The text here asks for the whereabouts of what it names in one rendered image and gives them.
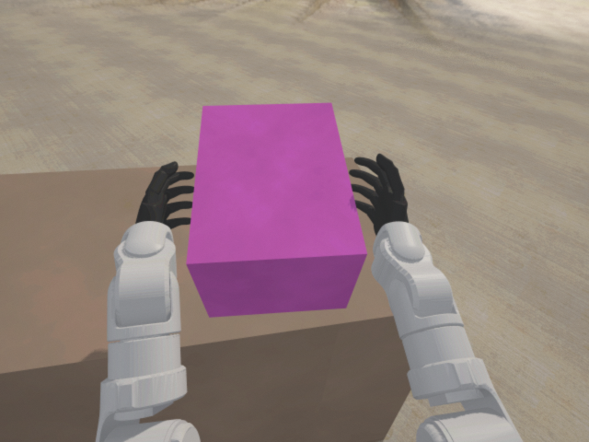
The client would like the robot left forearm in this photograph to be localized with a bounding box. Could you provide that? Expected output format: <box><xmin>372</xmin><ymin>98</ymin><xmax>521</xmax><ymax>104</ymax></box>
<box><xmin>96</xmin><ymin>221</ymin><xmax>187</xmax><ymax>442</ymax></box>

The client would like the carton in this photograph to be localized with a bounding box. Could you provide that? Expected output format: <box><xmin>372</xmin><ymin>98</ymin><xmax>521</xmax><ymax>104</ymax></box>
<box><xmin>186</xmin><ymin>103</ymin><xmax>367</xmax><ymax>318</ymax></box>

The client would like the robot right forearm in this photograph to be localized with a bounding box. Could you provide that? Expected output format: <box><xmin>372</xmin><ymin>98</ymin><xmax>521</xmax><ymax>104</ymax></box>
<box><xmin>371</xmin><ymin>221</ymin><xmax>523</xmax><ymax>442</ymax></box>

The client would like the robot left hand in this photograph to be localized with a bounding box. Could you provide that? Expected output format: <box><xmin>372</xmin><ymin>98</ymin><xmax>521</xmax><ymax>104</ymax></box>
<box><xmin>135</xmin><ymin>161</ymin><xmax>194</xmax><ymax>229</ymax></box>

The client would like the pedestal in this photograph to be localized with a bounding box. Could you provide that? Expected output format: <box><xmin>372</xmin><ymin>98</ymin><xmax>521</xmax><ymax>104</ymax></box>
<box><xmin>0</xmin><ymin>157</ymin><xmax>411</xmax><ymax>442</ymax></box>

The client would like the robot right hand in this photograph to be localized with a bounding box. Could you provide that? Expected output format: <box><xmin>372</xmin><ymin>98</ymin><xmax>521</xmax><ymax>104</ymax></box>
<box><xmin>349</xmin><ymin>154</ymin><xmax>409</xmax><ymax>235</ymax></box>

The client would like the right robot upper arm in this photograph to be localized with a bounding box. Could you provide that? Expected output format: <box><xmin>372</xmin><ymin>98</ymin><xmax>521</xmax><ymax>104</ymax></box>
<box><xmin>416</xmin><ymin>407</ymin><xmax>521</xmax><ymax>442</ymax></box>

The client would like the left robot upper arm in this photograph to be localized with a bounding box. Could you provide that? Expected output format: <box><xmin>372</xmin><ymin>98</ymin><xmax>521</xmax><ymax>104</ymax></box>
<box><xmin>104</xmin><ymin>419</ymin><xmax>201</xmax><ymax>442</ymax></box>

